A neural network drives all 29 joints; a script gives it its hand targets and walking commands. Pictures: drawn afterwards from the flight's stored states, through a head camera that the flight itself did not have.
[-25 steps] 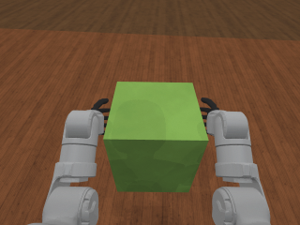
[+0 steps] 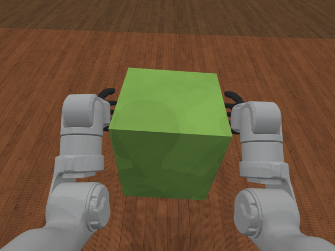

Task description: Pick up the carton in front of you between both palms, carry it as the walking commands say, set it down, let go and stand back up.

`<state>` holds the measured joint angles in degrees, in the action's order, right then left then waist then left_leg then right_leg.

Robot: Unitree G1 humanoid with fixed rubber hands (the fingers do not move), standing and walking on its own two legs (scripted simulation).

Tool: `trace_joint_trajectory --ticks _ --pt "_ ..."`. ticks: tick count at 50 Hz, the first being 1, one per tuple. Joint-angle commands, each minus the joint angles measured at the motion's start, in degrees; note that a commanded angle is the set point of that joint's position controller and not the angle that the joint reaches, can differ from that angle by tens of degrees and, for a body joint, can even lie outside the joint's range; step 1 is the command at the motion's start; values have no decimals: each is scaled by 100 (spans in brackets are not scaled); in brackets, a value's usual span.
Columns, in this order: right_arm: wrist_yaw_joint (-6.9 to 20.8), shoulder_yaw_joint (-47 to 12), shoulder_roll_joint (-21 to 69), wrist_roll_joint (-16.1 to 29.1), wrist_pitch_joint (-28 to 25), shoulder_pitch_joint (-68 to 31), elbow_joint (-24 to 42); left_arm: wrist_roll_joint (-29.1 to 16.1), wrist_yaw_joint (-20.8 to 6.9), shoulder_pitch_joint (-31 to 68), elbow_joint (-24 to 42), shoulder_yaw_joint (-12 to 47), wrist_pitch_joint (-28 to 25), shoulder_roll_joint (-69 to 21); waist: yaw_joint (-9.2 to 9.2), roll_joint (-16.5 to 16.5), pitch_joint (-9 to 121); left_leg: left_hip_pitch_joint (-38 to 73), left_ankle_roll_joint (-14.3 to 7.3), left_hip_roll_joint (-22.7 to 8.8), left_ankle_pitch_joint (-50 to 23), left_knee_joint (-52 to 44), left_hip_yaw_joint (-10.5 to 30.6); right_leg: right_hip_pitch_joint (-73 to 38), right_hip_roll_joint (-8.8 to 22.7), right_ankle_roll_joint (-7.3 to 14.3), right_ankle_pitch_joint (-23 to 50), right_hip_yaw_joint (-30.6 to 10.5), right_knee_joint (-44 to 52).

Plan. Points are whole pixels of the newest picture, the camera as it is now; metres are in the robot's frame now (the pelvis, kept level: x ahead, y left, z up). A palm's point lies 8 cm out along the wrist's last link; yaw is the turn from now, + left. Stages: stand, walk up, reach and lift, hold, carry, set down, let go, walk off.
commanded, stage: carry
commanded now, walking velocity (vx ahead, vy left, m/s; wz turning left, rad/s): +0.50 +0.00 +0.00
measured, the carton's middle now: (168, 136) +0.37 -0.01 +0.09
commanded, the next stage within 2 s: none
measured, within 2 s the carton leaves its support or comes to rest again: neither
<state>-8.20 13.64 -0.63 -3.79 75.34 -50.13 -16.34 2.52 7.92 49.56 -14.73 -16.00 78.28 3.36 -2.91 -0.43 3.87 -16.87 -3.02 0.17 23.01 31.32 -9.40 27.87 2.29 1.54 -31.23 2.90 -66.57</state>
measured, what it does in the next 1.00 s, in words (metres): climbs: right foot, then left foot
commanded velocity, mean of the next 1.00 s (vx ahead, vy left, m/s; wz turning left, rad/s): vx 0.50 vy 0.00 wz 0.00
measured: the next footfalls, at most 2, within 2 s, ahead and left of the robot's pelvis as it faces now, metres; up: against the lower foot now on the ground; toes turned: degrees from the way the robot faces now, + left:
right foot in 0.22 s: +0.32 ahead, -0.11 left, +0.02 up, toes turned -7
left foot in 0.64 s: +0.60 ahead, +0.08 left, +0.05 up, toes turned +7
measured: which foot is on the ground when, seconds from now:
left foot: down 0.00-0.24, up 0.26-0.62, down 0.64-1.00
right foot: up 0.00-0.20, down 0.22-0.64, up 0.66-1.00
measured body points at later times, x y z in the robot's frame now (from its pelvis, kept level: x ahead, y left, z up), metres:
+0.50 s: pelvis +0.30 -0.04 +0.03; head +0.39 -0.04 +0.47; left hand +0.68 +0.17 +0.16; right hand +0.73 -0.14 +0.17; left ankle +0.38 +0.10 -0.62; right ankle +0.27 -0.11 -0.71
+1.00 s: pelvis +0.63 +0.00 +0.06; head +0.68 +0.00 +0.50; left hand +1.05 +0.12 +0.22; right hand +1.02 -0.18 +0.22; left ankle +0.56 +0.08 -0.68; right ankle +0.78 -0.12 -0.63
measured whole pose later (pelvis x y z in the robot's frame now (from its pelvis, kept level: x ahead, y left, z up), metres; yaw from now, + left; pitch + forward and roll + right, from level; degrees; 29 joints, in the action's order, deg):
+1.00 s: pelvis +0.63 +0.00 +0.06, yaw -1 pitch +5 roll -1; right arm -8.5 16.5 0.0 -1.9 74.7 -51.5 -5.2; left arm 6.1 7.5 51.4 -2.7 -18.6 78.2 0.1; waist -5.3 0.9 -0.9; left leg -10.0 -2.4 -0.5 25.0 25.2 -7.2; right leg 41.3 1.8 2.4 -14.1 4.8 -45.5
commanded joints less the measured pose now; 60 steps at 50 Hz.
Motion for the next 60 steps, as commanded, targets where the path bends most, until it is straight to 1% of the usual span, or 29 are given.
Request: trace_joint_trajectory --ticks 1,7,9,10,11,12,13,14,16,19,22,27,29,30,31,32,33,35,37,39,42,49,52,53,54,55,57,58,60 --pt "1393 -3085 6569 3087 -137 -5473 1765 -2177 -1230 4641 906 2799 -328 -6376 -154 461 1911 2984 -940 -1712 -1385 -1270 2185 2368 262 58 422 -57 -33" --pt "1364 -3225 6388 3104 55 -4850 1577 -1788 -944 4223 1196 2808 -188 -5782 16 938 1950 1784 -593 -1260 -3111 -1129 887 33 -350 150 1726 856 2733" --pt "1434 -3202 6384 3027 80 -4708 1392 -1675 -991 4149 1032 2846 -182 -5765 479 937 2473 1486 -295 -1176 -5003 344 206 -1745 -749 314 2017 1268 3346" --pt "1452 -3131 6213 2898 95 -4477 1153 -1638 -1020 3890 750 2826 -172 -5693 806 421 3035 788 -84 -880 -4714 1594 -75 -3298 -646 444 1860 1163 3565" --pt "1457 -3107 6124 2804 86 -4562 1242 -1629 -1074 3663 692 2846 -213 -5715 1040 -310 3473 -648 117 -543 -2800 2944 146 -4769 503 807 692 -799 3798" --pt "1465 -3050 6168 2731 92 -4378 1140 -1709 -1125 3840 797 2890 -243 -5658 814 -1731 3646 -2177 251 241 740 4384 480 -5537 1953 1433 1160 -3743 4550" --pt "1474 -3011 6269 2685 85 -4412 1119 -1864 -1174 3986 929 3076 -284 -5977 872 -1398 3508 -2802 95 187 474 5478 1153 -5496 1810 1769 2556 -4013 4443" --pt "1453 -2988 6305 2622 57 -4509 1143 -2061 -1232 4361 1374 3245 -311 -6158 888 -889 3184 -3107 2 -71 546 5566 1310 -5175 1684 1602 3575 -3181 4085" --pt "1332 -2952 6287 2428 16 -4619 1494 -2517 -1316 5084 1956 3594 -351 -6593 800 -107 2782 -3302 -79 -312 155 5035 1275 -4557 1457 1197 3965 -2217 3969" --pt "1147 -2923 6029 2084 -46 -4068 1701 -2952 -1395 5122 2566 3844 -382 -6725 703 -459 2998 -2968 -55 -320 83 4171 1051 -4268 1371 1066 3241 -1810 4196" --pt "1013 -2959 5752 1770 -75 -3722 1688 -3035 -1439 5044 2666 3942 -370 -6551 741 -544 2724 -3153 23 -320 -9 3223 775 -4158 1370 1207 3556 -1474 4411" --pt "990 -3039 5376 1585 -6 -3416 1348 -2942 -1477 4749 2197 3972 -266 -6208 707 -622 2255 -1796 -7 105 -1008 901 -34 -3555 861 844 4714 -302 4270" --pt "1065 -3076 5402 1691 52 -3507 1249 -2803 -1497 4549 1838 3868 -234 -6089 430 -835 2367 -566 -151 391 -1233 182 -298 -3242 843 583 5967 152 3452" --pt "1096 -3035 5366 1721 82 -3567 1039 -2683 -1513 4428 1461 3761 -191 -6120 66 -743 2752 720 -259 487 -1417 -260 -459 -2853 674 358 6075 467 2550" --pt "1156 -2984 5431 1771 103 -3398 762 -2628 -1503 4473 1322 3668 -167 -5974 -310 -309 3119 2325 -471 -254 -1086 -289 461 -1612 549 118 4660 386 1440" --pt "1211 -2992 5449 1918 94 -3607 771 -2578 -1508 4498 1348 3639 -151 -6074 -134 1326 3394 3567 -990 -1835 -1264 -313 3076 85 -76 -63 954 187 306" --pt "1254 -2868 5501 2004 78 -3556 583 -2551 -1494 4640 1134 3515 -103 -6090 -297 1767 3262 4167 -1674 -2067 -2213 -796 4495 1534 -726 -38 -27 -108 -1061" --pt "1353 -3132 6095 2455 78 -4132 1140 -2413 -1392 4791 1230 3363 -149 -6127 -222 787 2932 3810 -1497 -1907 -3380 -346 3600 2172 -307 112 129 -505 -1802" --pt "1456 -3267 6483 2875 60 -4841 1582 -2173 -1276 4701 1277 3120 -180 -6198 -95 284 2769 3081 -1037 -1656 -2737 -554 2865 1972 -15 123 654 -508 -1130" --pt "1464 -3406 6609 3080 13 -5270 2103 -2003 -1161 4588 1433 3044 -225 -6189 -16 399 2776 2822 -881 -1582 -2340 -749 2578 1777 18 123 758 -402 -535" --pt "1478 -3448 6562 3182 34 -5216 2172 -1693 -1017 4354 1512 2974 -256 -5935 -131 634 2642 2834 -1015 -1573 -2618 -871 2254 1929 -30 49 915 -116 181" --pt "1553 -3355 6301 2893 83 -4567 1231 -1485 -1075 3997 957 3088 -182 -5711 -131 891 2109 2073 -684 -1241 -3695 -861 1015 471 -337 149 2076 688 2801" --pt "1585 -3207 6207 2725 47 -4283 820 -1638 -1204 3796 375 3032 -189 -5857 516 705 2812 1338 -154 -937 -5003 1221 153 -2235 -612 401 2140 988 3804" --pt "1586 -3083 6198 2632 52 -4237 601 -1652 -1250 3665 252 2940 -231 -5832 786 65 3205 -29 96 -693 -3305 2430 202 -3755 355 708 1300 -526 3925" --pt "1576 -3039 6193 2529 24 -4109 592 -1684 -1294 3632 88 2833 -262 -5775 617 -1326 3330 -1599 229 43 279 3691 402 -4679 1880 1221 1652 -3308 4334" --pt "1578 -2926 6283 2494 -2 -4193 538 -1825 -1342 3811 271 2955 -335 -6079 757 -1513 3161 -2814 123 354 640 4795 891 -5081 1842 1714 2361 -3980 4452" --pt "1475 -2868 6348 2422 -86 -4373 864 -2309 -1450 4502 898 3253 -403 -6549 753 -407 2683 -3144 -27 -80 343 4976 1175 -4333 1549 1420 3737 -2774 4103" --pt "1388 -2860 6382 2369 -109 -4448 1065 -2534 -1480 4874 1247 3367 -443 -6735 754 -122 2686 -3116 -68 -180 155 4762 1181 -4145 1470 1266 3592 -2408 4160" --pt "1231 -2892 6328 2318 -124 -4475 1361 -2806 -1455 5274 1845 3562 -484 -6876 636 -315 2791 -2824 -86 -275 -104 4263 1144 -3868 1288 998 3016 -1991 4340"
